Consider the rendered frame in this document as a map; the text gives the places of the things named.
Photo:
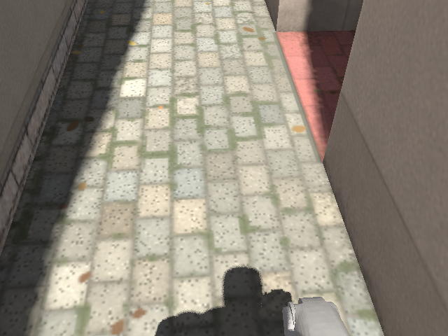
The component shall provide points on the robot right thigh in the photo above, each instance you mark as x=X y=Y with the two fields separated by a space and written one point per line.
x=312 y=316

